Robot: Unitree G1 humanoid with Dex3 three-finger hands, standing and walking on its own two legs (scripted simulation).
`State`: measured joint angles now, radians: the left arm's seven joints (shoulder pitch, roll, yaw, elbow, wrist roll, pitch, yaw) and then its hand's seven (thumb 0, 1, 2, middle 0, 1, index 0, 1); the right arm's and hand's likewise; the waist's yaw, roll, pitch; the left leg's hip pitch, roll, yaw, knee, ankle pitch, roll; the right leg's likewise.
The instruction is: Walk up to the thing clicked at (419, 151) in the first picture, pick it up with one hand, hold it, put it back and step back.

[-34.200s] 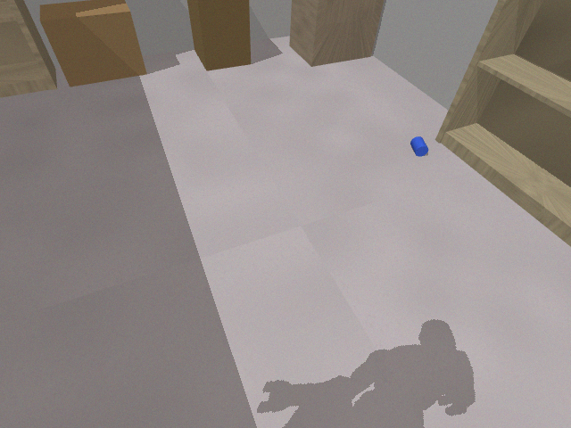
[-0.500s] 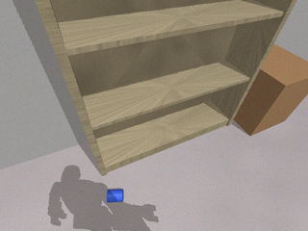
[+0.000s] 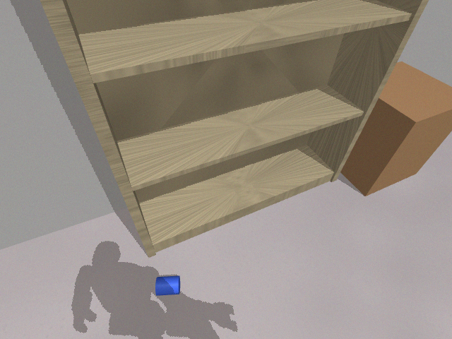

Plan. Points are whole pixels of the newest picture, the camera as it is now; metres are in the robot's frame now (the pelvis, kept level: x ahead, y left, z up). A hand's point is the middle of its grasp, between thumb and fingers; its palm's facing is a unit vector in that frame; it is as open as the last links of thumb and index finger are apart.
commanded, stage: stand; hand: left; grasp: from above
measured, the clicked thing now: (168, 285) +0.47 +0.23 -0.74
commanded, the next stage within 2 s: step back in 1.36 s
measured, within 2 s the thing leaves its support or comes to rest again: neither
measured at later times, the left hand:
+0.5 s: hand out of the picture +0.09 +0.24 -0.16, palm faces +0.02 -0.94 -0.33, open 7.4 cm
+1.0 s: hand out of the picture +0.09 +0.24 -0.16, palm faces +0.01 -0.94 -0.33, open 7.4 cm
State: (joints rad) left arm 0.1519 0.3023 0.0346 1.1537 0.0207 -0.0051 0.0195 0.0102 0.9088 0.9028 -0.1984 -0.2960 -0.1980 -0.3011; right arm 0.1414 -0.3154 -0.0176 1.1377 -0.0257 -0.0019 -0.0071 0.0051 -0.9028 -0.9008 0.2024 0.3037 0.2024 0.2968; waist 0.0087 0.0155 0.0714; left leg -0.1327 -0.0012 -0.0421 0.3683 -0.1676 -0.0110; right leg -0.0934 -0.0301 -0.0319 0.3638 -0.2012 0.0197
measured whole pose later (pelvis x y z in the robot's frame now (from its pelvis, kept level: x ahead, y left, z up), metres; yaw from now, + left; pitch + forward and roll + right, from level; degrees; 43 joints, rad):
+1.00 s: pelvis +0.02 +0.00 +0.00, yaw +0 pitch -2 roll +0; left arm 0.11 0.32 0.03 1.15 0.01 -0.01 0.00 0.01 0.91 0.90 -0.20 -0.30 -0.20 -0.30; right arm 0.11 -0.33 0.00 1.15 -0.02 -0.01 0.00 0.00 -0.90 -0.90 0.20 0.30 0.20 0.30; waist 0.00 0.01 0.06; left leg -0.11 0.00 -0.04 0.32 -0.17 -0.02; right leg -0.08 -0.03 -0.03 0.32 -0.20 0.02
